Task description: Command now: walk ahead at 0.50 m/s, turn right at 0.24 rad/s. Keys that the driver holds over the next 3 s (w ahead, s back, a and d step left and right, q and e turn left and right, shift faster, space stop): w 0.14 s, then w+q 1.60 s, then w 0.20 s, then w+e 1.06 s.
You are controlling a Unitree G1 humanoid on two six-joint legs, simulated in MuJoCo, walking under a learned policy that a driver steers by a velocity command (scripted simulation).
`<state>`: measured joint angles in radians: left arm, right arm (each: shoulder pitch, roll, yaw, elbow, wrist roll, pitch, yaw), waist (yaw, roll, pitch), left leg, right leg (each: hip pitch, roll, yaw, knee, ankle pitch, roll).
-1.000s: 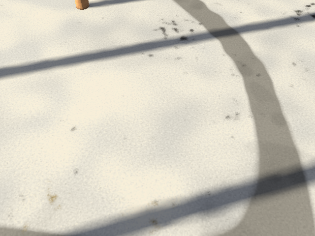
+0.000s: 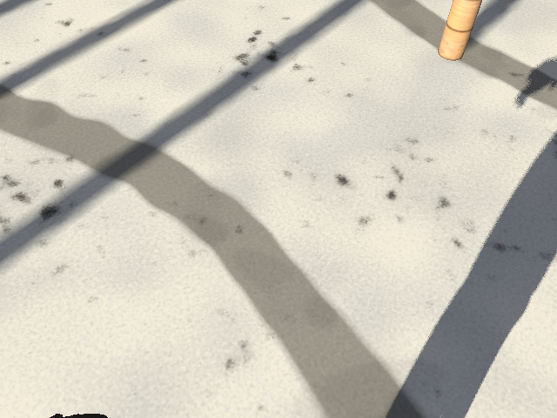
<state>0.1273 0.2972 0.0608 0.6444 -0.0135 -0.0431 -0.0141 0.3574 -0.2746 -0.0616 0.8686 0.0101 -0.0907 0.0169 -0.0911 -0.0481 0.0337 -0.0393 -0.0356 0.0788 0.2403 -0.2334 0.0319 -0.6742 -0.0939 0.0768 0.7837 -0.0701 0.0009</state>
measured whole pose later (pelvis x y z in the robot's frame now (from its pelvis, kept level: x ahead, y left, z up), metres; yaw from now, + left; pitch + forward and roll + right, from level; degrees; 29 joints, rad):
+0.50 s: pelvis +0.26 -0.05 +0.00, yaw +7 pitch +0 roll -2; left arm 0.32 0.27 0.07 0.80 0.02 -0.09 0.00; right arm 0.17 -0.30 -0.06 0.79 0.02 -0.03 0.02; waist 0.05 0.04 0.02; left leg -0.70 0.10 -0.07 0.86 0.00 -0.02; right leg -0.02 0.03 -0.17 0.23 -0.22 -0.03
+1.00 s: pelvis +0.52 +0.06 +0.00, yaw +24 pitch +2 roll -1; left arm 0.06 0.30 0.05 0.68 0.01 -0.09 0.00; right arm 0.33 -0.28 -0.06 0.72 0.02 -0.04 0.00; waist -0.06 -0.03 0.04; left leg -0.17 -0.11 -0.11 0.34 -0.20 0.10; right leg -0.66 -0.09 0.09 0.79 -0.10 0.07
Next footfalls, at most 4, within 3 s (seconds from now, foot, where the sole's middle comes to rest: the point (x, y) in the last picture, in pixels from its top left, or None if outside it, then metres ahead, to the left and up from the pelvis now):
0.16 right None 0.25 -0.15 -0.78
0.70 left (208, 404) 0.51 0.13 -0.78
1.18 right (236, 279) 0.84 0.05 -0.78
1.70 left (93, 278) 0.87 0.44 -0.78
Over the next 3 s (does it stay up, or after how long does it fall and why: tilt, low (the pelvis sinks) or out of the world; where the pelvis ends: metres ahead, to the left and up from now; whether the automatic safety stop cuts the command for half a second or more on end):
stays up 1.32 0.80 0.00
